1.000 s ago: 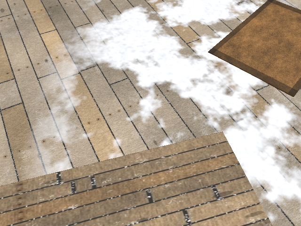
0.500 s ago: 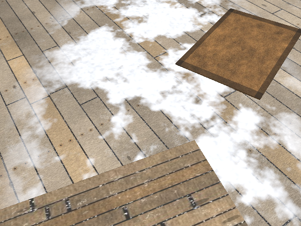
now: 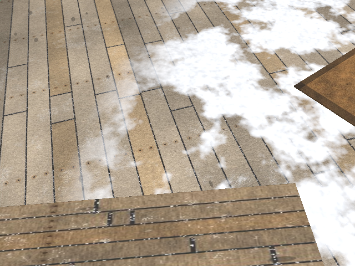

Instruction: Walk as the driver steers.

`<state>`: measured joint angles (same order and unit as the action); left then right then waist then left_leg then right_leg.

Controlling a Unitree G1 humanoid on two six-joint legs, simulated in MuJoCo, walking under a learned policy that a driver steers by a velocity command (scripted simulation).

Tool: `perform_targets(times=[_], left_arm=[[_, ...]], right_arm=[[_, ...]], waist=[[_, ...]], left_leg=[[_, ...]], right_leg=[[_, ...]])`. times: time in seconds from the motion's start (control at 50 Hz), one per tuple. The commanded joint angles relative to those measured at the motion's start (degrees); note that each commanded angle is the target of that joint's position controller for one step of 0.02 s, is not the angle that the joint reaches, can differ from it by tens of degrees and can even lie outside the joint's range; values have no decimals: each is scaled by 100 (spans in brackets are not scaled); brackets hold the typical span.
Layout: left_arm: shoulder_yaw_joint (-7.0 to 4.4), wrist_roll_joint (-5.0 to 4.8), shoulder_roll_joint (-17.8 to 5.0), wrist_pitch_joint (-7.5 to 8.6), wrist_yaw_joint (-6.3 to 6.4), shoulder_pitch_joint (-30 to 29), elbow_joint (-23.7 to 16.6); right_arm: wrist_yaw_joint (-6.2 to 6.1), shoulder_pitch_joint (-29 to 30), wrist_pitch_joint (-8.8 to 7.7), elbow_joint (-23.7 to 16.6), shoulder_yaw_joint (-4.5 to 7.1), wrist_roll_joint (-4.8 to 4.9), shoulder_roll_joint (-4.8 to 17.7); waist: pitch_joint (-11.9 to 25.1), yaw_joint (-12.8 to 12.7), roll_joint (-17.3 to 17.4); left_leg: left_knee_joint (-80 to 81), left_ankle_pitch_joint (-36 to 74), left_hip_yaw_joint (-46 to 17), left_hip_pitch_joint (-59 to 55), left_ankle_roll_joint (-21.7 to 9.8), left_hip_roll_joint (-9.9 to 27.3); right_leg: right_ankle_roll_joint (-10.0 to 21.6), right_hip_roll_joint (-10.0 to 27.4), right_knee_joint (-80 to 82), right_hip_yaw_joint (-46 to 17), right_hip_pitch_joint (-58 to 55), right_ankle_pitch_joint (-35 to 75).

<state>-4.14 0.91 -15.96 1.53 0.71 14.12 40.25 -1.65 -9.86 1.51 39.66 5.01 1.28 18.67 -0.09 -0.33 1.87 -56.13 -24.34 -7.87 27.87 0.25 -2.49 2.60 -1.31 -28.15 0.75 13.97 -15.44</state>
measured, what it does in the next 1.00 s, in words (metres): walks ahead, turning right: left foot, then right foot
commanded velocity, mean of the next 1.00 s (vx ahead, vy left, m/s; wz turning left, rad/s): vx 0.44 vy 0.00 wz -0.18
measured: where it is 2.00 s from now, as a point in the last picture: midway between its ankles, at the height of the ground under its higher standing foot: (209, 161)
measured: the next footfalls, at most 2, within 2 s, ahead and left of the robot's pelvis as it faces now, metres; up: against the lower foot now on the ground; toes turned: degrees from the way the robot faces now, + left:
left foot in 0.42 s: +0.24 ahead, +0.19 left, +0.00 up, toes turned +5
right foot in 0.92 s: +0.54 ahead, -0.06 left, +0.00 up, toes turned -15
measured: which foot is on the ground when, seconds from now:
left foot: up 0.00-0.40, down 0.42-0.92, up 0.94-1.00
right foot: down 0.00-0.42, up 0.44-0.90, down 0.92-1.00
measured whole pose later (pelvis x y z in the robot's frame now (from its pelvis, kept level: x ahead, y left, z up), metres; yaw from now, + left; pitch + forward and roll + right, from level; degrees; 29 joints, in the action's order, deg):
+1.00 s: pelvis +0.43 +0.03 -0.02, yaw -15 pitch +1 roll +1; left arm -3.9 -1.3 -17.3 2.2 -2.6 7.4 36.0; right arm -0.2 -16.5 -4.5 45.3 3.4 1.4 16.9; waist -5.2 1.2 -0.4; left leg -66.2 -28.2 1.7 12.0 0.6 2.5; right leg 6.2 -3.8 -37.0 2.6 27.6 -10.8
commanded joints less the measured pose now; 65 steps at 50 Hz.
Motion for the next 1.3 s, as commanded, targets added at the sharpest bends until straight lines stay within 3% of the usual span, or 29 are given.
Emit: perform_targets(times=[0.02,0.08,0.2,0.3,0.36,0.38,0.4,0.42,0.44,0.46,0.48,0.52,0.56,0.64,0.72,0.8,0.86,0.9,0.92,0.94,0.96,0.98,1.0,1.02,1.04,1.06,1.14,1.22,1.3], left_arm=[[-171,-75,-788,252,126,-301,-438],[-138,-28,-656,375,80,312,-210],[-206,-144,-896,353,21,571,13],[-215,-244,-1001,266,-49,958,287],[-242,-313,-1155,174,-69,903,377],[-229,-321,-1171,151,-63,749,373],[-150,-282,-957,162,-65,753,380],[33,-121,-508,193,-74,642,187],[162,-201,4,295,-51,1067,-21],[-16,-365,-679,349,-39,802,75],[-95,-419,-878,349,-55,511,-21],[-102,-290,-739,265,-49,343,17],[-84,-289,-508,152,-95,490,137],[-43,-272,-344,22,-103,187,-59],[55,-211,-204,89,-249,-622,-362],[102,-231,-182,112,-415,-1297,-708],[-15,-228,-433,76,-473,-1182,-851],[-246,-252,-852,12,-426,-94,-661],[-431,-253,-1166,-41,-327,852,-442],[-548,-268,-1802,-60,-216,1051,-366],[-467,-241,-1733,61,-258,1046,-600],[-344,-191,-1290,142,-292,927,-562],[-291,-203,-1135,198,-292,630,-531],[-230,-219,-962,219,-282,220,-577],[-178,-163,-819,229,-257,-47,-658],[-151,-96,-766,237,-232,-193,-706],[-132,-133,-819,302,-122,3,-438],[-91,-133,-858,305,-76,232,-215],[-95,-126,-977,320,-106,556,60]], right_arm=[[22,16,-155,-289,201,-73,625],[84,96,-279,-292,106,-8,294],[201,635,-414,-516,-26,-60,93],[336,1093,-528,-686,-120,19,7],[403,794,-630,-677,-48,72,218],[385,285,-650,-529,35,61,346],[322,-549,-654,-270,188,36,640],[234,-1658,-631,-114,307,-81,1059],[229,-1798,-619,-89,349,-192,1467],[240,-1606,-657,-116,208,-185,881],[243,-1226,-674,-106,97,-122,578],[269,-593,-705,-103,-22,-115,170],[266,-456,-804,-28,-30,-194,4],[193,-408,-876,151,48,-210,232],[113,-549,-811,270,109,-168,494],[78,-900,-669,460,166,-61,691],[42,-865,-531,466,223,-5,936],[16,-766,-437,411,251,50,1079],[3,-699,-458,354,197,64,991],[59,-1243,-545,90,-48,-213,171],[135,-1143,-779,-73,-157,-138,173],[196,-342,-910,-241,-22,102,667],[196,-129,-978,-356,-57,140,623],[149,-158,-989,-278,-61,3,570],[124,-267,-944,-237,-22,-115,612],[139,-422,-868,-192,-11,-134,624],[136,-246,-682,-186,-112,-216,312],[207,472,-708,-269,-219,-120,133],[333,1006,-753,-428,-224,-7,205]], waist=[[-315,31,-843],[-305,-157,-704],[-404,-313,-788],[-600,-512,-796],[-508,-176,-913],[-244,176,-859],[354,544,-649],[1367,998,103],[1815,650,1506],[1368,805,847],[696,636,798],[89,309,581],[-82,141,493],[-343,9,235],[-569,261,54],[-729,455,-26],[-323,185,233],[374,-476,354],[825,-1003,158],[1322,-500,-1400],[2390,-479,-1314],[1768,-748,-667],[978,-525,-430],[531,-219,-33],[333,-12,-101],[295,132,-306],[117,95,-354],[-47,-289,-564],[-321,-562,-549]], left_leg=[[-1027,727,-61,1633,94,459],[-868,1328,-17,1744,154,420],[849,1848,472,1594,287,705],[2037,1553,870,706,96,597],[2668,1355,891,-103,-165,425],[3002,1577,991,-943,-280,278],[3066,1714,932,-2277,-426,285],[2994,1328,-357,-4011,-786,1487],[3690,185,-2805,-5045,-1527,2709],[4086,-500,-2888,-4445,-1503,2632],[4163,-332,-2017,-3867,-1290,2457],[4476,672,-836,-2859,-1042,1939],[4576,1969,70,-2362,-801,1589],[4876,2690,788,-2163,-1027,1689],[4972,2880,1416,-2315,-921,1633],[4725,3429,1744,-3028,-840,1841],[3824,5866,1981,-3470,-684,1876],[2175,6966,2084,-3288,-550,1761],[743,6109,2161,-2346,-332,1532],[-1450,890,1998,139,22,704],[-2634,-1180,539,1276,87,-82],[-2676,-630,117,1831,-34,260],[-2186,-87,188,1873,-133,497],[-1659,259,220,1554,-107,736],[-1319,514,207,1142,-49,876],[-1183,648,222,814,24,958],[-160,1410,534,690,346,981],[1547,3065,686,525,296,862],[2254,3341,691,780,52,745]], right_leg=[[573,1606,2049,-2020,-790,-1809],[678,1471,2151,-1447,-1018,-1166],[855,1598,2307,-876,-1303,-105],[904,1638,2117,-602,-1077,434],[827,1799,1739,-837,-1099,916],[689,1668,1218,-692,-919,1674],[475,1299,126,-361,-525,2283],[161,889,-1825,-38,632,964],[-136,-14,-3601,-210,2551,-1779],[-134,232,-4357,-863,3024,-1622],[-52,482,-4433,-809,3226,-1082],[-117,809,-4040,-729,2898,-201],[-119,883,-3947,-767,2416,279],[-353,853,-3361,-777,2733,849],[-277,763,-1832,-345,2604,1782],[-32,676,-1046,18,2696,1618],[286,221,-883,461,2012,894],[610,-237,-757,646,518,539],[852,-276,-368,343,-1085,857],[1628,1170,-370,-2208,-3265,764],[2471,2083,757,-5048,-4019,-474],[2024,1941,1173,-4446,-3608,-547],[1784,1734,1228,-3681,-2728,-211],[1578,1471,1225,-3044,-1839,438],[1521,1287,1333,-2639,-1193,1027],[1527,1208,1433,-2413,-785,1456],[1408,923,1631,-1453,-143,2520],[1016,712,1712,-828,-259,1943],[982,1145,1768,-907,-952,1481]])
Over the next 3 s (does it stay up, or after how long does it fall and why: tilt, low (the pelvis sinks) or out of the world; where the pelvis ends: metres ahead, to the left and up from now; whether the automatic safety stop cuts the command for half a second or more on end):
stays up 1.53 -0.09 -0.02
